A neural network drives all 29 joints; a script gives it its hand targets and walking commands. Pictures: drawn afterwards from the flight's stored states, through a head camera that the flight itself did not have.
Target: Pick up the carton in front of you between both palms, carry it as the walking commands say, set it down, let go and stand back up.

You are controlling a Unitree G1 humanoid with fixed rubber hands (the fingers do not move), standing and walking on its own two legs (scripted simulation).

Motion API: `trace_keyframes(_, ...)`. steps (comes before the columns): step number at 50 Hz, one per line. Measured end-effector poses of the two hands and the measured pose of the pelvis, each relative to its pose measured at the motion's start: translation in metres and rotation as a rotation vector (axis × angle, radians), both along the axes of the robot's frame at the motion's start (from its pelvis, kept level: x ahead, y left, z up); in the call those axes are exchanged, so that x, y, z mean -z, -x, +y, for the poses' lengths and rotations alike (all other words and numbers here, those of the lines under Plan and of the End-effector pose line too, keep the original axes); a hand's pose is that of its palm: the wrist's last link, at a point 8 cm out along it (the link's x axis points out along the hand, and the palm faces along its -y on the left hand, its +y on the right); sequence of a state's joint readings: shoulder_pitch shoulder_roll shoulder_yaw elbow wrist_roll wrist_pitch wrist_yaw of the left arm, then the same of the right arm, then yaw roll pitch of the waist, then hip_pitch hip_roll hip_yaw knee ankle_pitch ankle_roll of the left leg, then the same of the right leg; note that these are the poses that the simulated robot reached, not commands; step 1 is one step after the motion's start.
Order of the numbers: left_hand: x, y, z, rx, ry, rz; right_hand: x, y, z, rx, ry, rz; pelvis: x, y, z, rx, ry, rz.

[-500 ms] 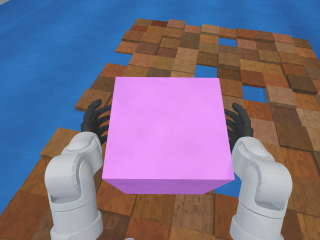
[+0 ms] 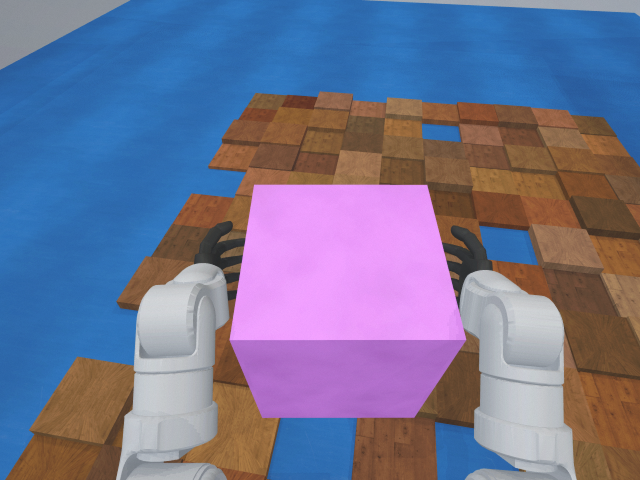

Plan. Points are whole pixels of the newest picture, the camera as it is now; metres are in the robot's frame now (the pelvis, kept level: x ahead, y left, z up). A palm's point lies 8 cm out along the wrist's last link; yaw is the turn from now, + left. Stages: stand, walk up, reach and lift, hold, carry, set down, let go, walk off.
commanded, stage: carry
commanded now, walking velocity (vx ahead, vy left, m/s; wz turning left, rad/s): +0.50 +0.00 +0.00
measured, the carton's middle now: (339, 308) +0.32 +0.00 +0.05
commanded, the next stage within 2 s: none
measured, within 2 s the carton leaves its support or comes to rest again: neither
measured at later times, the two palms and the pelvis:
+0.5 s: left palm (249, 161) +0.65 +0.17 +0.06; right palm (409, 169) +0.63 -0.13 +0.06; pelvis +0.29 +0.03 -0.03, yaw +1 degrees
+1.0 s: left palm (253, 40) +0.98 +0.20 +0.17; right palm (382, 37) +1.01 -0.10 +0.16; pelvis +0.64 -0.01 +0.01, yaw +1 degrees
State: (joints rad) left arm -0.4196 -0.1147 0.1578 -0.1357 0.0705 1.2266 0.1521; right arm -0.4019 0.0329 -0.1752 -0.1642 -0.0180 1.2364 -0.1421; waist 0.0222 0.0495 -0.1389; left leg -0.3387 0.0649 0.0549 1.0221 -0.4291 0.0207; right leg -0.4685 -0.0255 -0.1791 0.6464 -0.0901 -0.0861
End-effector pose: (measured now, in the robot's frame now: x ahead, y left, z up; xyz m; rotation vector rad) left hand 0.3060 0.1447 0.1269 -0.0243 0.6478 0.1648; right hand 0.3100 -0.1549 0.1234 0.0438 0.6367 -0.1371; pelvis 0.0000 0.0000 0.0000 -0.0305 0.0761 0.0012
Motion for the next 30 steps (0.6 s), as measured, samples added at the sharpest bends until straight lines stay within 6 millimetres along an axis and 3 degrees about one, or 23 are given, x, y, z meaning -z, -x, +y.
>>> trace_keyframes(5, 0.006, -0.055, 0.013, -0.050, 0.003, 0.059, 0.004, -0.071, 0.013, -0.024, -0.031, 0.061, -0.011, -0.046, -0.003, -0.010, -0.014, 0.015)
trace_keyframes(10, 0.007, -0.126, 0.029, -0.074, 0.029, 0.042, 0.002, -0.145, 0.030, -0.036, -0.019, 0.044, -0.012, -0.103, 0.002, -0.024, -0.016, 0.019)
trace_keyframes(14, 0.012, -0.192, 0.044, -0.072, 0.044, -0.008, 0.003, -0.209, 0.045, -0.031, -0.010, -0.007, 0.005, -0.165, 0.016, -0.032, 0.002, 0.007)
trace_keyframes(16, 0.020, -0.228, 0.051, -0.060, 0.050, -0.041, 0.010, -0.240, 0.052, -0.025, 0.002, -0.038, 0.022, -0.196, 0.022, -0.026, -0.008, 0.007)
trace_keyframes(18, 0.032, -0.257, 0.053, -0.049, 0.066, -0.024, 0.022, -0.263, 0.053, -0.015, 0.023, -0.022, 0.027, -0.218, 0.023, -0.023, -0.032, 0.020)
trace_keyframes(23, 0.063, -0.318, 0.032, -0.003, 0.089, 0.072, 0.057, -0.301, 0.032, 0.073, 0.000, 0.072, 0.027, -0.272, 0.027, -0.010, -0.017, 0.050)
trace_keyframes(30, 0.073, -0.409, -0.006, 0.034, 0.090, 0.015, 0.067, -0.381, -0.006, 0.135, -0.039, 0.014, 0.032, -0.360, 0.016, -0.007, -0.036, 0.045)
